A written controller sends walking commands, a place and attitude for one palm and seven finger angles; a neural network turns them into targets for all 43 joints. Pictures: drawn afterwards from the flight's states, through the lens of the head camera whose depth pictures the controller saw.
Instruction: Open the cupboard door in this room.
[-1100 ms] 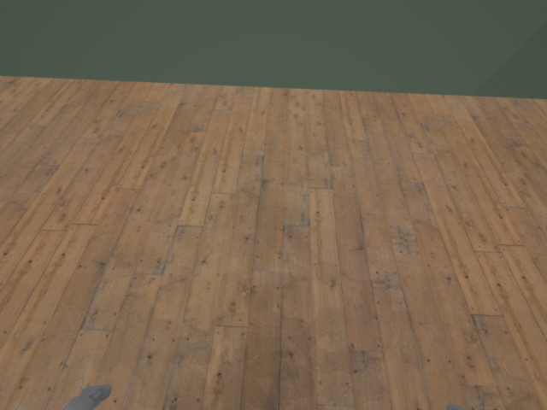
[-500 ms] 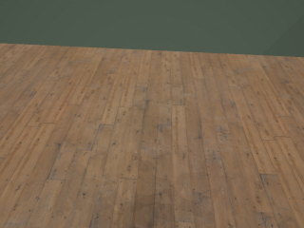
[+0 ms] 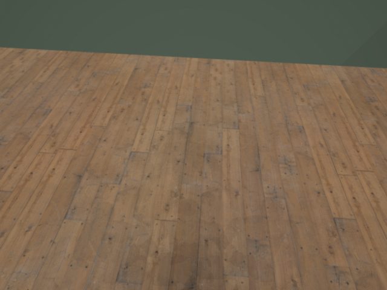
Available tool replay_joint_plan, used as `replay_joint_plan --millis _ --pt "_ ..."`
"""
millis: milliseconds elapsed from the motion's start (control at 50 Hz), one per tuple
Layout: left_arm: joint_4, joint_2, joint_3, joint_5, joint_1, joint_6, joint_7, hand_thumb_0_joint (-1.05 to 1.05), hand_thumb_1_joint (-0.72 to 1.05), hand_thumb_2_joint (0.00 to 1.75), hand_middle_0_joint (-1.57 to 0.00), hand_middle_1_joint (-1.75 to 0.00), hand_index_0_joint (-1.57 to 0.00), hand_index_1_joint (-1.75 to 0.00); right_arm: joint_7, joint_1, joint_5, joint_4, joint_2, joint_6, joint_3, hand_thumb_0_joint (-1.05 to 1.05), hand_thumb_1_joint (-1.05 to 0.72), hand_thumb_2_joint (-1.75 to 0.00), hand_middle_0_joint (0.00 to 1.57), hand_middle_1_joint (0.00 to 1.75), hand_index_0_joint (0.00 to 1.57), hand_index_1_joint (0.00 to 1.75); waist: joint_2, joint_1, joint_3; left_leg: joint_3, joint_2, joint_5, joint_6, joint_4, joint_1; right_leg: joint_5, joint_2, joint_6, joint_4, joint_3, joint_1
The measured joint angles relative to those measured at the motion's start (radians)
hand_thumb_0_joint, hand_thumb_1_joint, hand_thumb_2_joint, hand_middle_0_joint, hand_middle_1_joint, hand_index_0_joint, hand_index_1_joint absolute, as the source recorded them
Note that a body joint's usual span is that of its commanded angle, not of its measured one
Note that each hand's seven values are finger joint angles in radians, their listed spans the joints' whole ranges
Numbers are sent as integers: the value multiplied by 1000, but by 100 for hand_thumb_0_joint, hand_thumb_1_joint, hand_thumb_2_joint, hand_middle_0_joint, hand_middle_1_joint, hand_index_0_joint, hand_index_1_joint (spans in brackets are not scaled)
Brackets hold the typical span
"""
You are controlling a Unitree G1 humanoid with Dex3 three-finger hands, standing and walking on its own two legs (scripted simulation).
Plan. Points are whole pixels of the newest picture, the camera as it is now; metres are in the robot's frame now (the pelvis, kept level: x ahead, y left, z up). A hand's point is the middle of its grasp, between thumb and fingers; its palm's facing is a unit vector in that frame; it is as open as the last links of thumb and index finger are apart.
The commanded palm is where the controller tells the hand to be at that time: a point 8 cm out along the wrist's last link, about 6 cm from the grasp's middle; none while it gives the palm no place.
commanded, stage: turn or walk to find it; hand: left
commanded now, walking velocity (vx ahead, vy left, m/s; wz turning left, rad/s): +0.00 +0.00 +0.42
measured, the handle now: out of the picture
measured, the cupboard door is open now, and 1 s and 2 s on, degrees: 0 0 0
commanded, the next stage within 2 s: none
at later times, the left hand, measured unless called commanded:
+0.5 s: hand out of the picture +0.05 +0.21 -0.16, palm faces +0.19 -0.94 -0.27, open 7.4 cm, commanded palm none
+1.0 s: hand out of the picture -0.13 +0.18 -0.19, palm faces +0.47 -0.85 -0.22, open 7.4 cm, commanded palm none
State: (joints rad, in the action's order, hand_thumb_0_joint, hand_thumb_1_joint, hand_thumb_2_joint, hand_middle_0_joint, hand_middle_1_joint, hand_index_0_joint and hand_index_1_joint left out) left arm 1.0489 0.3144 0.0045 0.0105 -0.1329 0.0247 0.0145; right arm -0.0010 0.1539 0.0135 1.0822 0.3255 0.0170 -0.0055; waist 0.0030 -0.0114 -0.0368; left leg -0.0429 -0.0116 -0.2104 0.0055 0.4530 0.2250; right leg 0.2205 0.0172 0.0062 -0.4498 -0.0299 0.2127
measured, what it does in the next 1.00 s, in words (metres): steps on the spot, turning left: right foot, then left foot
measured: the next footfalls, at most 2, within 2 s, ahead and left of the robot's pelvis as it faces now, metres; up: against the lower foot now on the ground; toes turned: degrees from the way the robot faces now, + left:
right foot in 0.54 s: +0.02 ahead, -0.13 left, +0.00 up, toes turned +13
left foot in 0.98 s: -0.08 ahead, +0.11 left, +0.00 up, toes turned +29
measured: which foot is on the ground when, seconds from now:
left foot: down 0.00-0.54, up 0.56-0.96, down 0.98-1.00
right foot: down 0.00-0.16, up 0.18-0.52, down 0.54-0.98, up 1.00-1.00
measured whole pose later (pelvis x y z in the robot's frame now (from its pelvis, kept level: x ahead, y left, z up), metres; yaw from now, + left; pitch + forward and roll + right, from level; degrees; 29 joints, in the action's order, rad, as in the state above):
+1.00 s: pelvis -0.06 +0.00 -0.02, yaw +26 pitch +0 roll +0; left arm 0.96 0.23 0.05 0.02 -0.29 0.03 0.02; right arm 0.01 0.15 0.01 0.96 0.23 0.04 -0.06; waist -0.06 0.02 -0.09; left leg 0.06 0.00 -0.29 0.01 0.60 0.27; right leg 0.41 0.15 0.05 -0.69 -0.17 0.28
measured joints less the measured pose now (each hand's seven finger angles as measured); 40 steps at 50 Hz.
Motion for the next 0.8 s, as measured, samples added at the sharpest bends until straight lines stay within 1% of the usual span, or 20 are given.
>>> replay_joint_plan --millis 80,100,180,200,240,280,320,380,440,480,520,540,560,580,600,640,680,740,800 --pt "-30 -34 -1 2 -19 11 5 0 90 90 -20 -30 -20 -30 3 21 -1 -26 -32 18 -4 1 -91 -90 20 30 20 30 4 0 -10 -21 -8 -37 -4 87 58 29 7 2 -52 -24 32" --pt "-37 -42 -1 3 -24 13 7 0 90 90 -20 -30 -20 -30 4 27 -1 -32 -41 21 -6 1 -91 -90 20 30 20 30 4 -2 -15 -15 -6 -47 -4 110 70 39 10 4 -69 -31 37" --pt "-57 -58 4 3 -48 27 11 0 90 90 -20 -30 -20 -30 9 47 0 -52 -91 23 -9 1 -91 -90 20 30 20 30 -40 2 -28 -5 -40 -70 -32 151 84 85 48 19 -160 -31 70" --pt "-58 -59 6 2 -50 33 12 0 90 90 -20 -30 -20 -30 9 52 2 -60 -103 20 -9 1 -91 -90 20 30 20 30 -47 1 -30 -6 -45 -69 -37 151 88 142 48 23 -218 -23 92" --pt "-61 -63 10 3 -43 42 15 0 90 90 -20 -30 -20 -30 4 63 2 -74 -127 11 -9 1 -91 -90 20 30 20 30 -50 -5 -37 -20 -49 -51 -41 129 88 246 28 27 -374 2 143" --pt "-69 -68 17 2 -33 42 15 0 90 90 -20 -30 -20 -30 -2 74 1 -83 -144 8 -9 1 -91 -90 20 30 20 30 -42 -10 -42 -43 -51 -21 -42 91 85 271 11 32 -489 14 181" --pt "-81 -74 23 1 -24 37 13 1 90 90 -20 -30 -20 -30 -6 82 2 -87 -151 11 -12 1 -91 -90 20 30 20 30 -29 -12 -42 -67 -50 8 -39 55 84 266 3 39 -530 18 196" --pt "-99 -83 30 -3 -14 32 12 0 90 90 -20 -30 -20 -30 -10 87 4 -93 -149 15 -22 1 -91 -90 21 30 20 30 -9 -15 -38 -96 -53 40 -31 18 86 261 -2 48 -496 27 187" --pt "-113 -90 34 -6 -3 30 14 0 90 90 -20 -30 -20 -30 -13 89 6 -103 -138 19 -35 1 -91 -90 21 30 20 30 9 -25 -33 -128 -60 62 -19 4 95 263 -9 49 -398 40 149" --pt "-124 -95 35 -9 1 26 15 0 90 90 -20 -30 -20 -30 -12 90 8 -108 -127 24 -44 1 -91 -90 21 30 20 30 21 -29 -27 -148 -66 70 -7 7 107 238 -15 47 -302 45 111" --pt "-137 -96 36 -10 -3 17 15 0 90 90 -20 -30 -20 -30 -9 92 6 -114 -115 31 -54 1 -91 -90 21 30 20 30 27 -28 -18 -166 -77 68 9 30 126 156 -18 43 -155 41 51" --pt "-144 -95 37 -8 -10 10 16 0 90 90 -20 -30 -20 -30 -6 94 3 -118 -108 35 -59 1 -91 -90 21 30 20 30 26 -23 -11 -167 -84 55 16 61 144 106 -14 31 -82 37 23" --pt "-144 -101 38 -1 -13 4 18 0 90 90 -20 -30 -20 -30 -6 89 1 -117 -99 41 -66 1 -91 -90 21 30 20 30 39 -20 -16 -161 -82 -24 19 131 170 82 -19 11 -86 26 22" --pt "-145 -106 35 2 -20 4 19 0 90 90 -20 -30 -20 -30 -5 86 3 -115 -90 46 -73 1 -91 -90 20 30 20 30 45 -20 -17 -138 -81 -112 21 228 203 84 -18 -6 -100 14 21" --pt "-145 -111 31 4 -31 4 19 0 90 90 -20 -30 -20 -30 -3 87 6 -114 -82 52 -80 1 -91 -90 20 30 20 30 49 -21 -13 -114 -81 -158 21 330 236 90 -11 -18 -100 1 12" --pt "-143 -117 30 5 -58 6 20 0 90 90 -20 -30 -20 -30 4 90 8 -113 -68 60 -89 1 -91 -90 20 30 20 30 44 -16 -2 -64 -70 -179 24 506 284 90 4 -27 -77 -14 -10" --pt "-137 -120 28 5 -81 5 20 0 90 90 -20 -30 -20 -30 9 90 8 -112 -57 60 -93 1 -91 -90 20 30 20 30 37 -17 3 -30 -47 -148 33 629 307 80 16 -28 -51 -30 -30" --pt "-130 -123 26 6 -104 -2 18 0 90 90 -20 -30 -20 -30 11 92 6 -110 -50 60 -93 1 -91 -90 20 30 20 30 26 -19 2 -5 -10 -119 48 699 302 73 31 -27 -35 -63 -44" --pt "-127 -127 24 9 -122 -8 17 0 90 90 -20 -30 -20 -30 10 85 5 -102 -51 67 -88 1 -91 -90 20 30 20 30 13 -10 -6 12 19 -142 60 657 263 77 47 -24 -38 -95 -42"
